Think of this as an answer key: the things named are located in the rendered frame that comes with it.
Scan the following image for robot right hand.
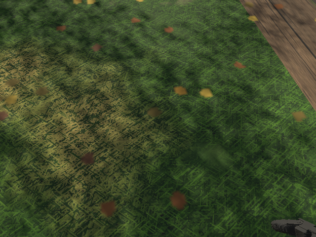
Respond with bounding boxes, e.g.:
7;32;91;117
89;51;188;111
271;218;316;237

